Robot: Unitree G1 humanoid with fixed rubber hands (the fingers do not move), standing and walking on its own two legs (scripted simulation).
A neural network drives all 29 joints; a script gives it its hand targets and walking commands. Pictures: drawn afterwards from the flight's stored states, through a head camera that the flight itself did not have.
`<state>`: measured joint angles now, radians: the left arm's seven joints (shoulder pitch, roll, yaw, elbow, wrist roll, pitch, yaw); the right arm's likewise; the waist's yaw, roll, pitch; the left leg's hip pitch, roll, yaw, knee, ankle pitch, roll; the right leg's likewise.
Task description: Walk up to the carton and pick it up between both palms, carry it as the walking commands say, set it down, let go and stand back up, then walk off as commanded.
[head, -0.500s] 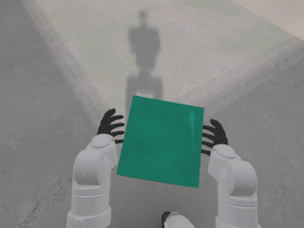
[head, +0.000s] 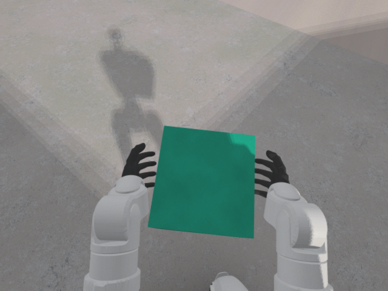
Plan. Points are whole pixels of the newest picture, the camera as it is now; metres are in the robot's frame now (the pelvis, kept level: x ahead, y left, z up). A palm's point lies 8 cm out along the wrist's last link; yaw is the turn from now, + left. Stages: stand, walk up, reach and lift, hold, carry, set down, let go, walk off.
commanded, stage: carry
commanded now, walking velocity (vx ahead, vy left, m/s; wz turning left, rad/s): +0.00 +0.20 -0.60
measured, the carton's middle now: (202, 186) +0.33 +0.00 -0.01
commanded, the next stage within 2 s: none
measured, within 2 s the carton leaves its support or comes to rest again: neither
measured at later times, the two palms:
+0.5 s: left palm (157, 194) +0.27 +0.08 +0.07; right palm (309, 238) +0.20 -0.17 +0.08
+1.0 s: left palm (191, 198) +0.27 +0.02 +0.07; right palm out of the picture +0.13 -0.20 +0.08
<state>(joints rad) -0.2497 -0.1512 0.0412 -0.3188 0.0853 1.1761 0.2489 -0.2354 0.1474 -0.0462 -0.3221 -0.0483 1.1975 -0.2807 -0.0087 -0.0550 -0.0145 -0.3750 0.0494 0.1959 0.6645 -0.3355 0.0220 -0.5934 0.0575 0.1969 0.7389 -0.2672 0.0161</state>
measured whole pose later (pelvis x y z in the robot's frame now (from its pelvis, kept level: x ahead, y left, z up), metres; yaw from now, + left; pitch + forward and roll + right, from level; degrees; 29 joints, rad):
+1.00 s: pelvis -0.05 +0.07 +0.00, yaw -34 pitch +7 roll +1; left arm -0.28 -0.16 0.05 -0.35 0.09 1.18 0.27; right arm -0.27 0.16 -0.06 -0.33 -0.04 1.18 -0.27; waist 0.00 -0.06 0.02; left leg -0.38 0.08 0.22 0.70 -0.42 0.01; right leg -0.62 0.01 0.14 0.85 -0.37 0.02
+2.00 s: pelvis -0.05 +0.13 +0.00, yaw -62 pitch +7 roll +1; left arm -0.28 -0.16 0.06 -0.35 0.08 1.15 0.28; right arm -0.30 0.16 -0.07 -0.33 -0.05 1.16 -0.27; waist 0.02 -0.07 0.02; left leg -0.38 0.07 0.17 0.66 -0.39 0.00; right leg -0.63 0.04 0.17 0.92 -0.42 0.02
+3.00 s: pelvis -0.03 +0.19 +0.00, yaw -77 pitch +3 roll +1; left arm -0.29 -0.16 0.07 -0.23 0.08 1.16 0.25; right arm -0.26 0.15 -0.07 -0.30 -0.06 1.18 -0.28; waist 0.00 -0.03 -0.03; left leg -0.38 0.03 0.15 0.64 -0.30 0.03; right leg -0.48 -0.03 0.13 0.70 -0.31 0.07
